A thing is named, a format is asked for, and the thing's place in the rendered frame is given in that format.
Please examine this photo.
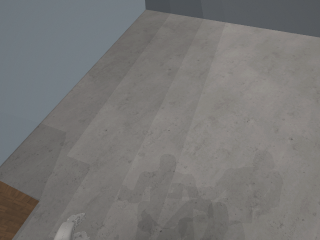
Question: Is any left robot hand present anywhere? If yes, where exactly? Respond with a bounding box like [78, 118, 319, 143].
[54, 213, 90, 240]

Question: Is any cupboard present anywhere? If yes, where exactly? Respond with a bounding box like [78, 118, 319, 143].
[0, 181, 39, 240]

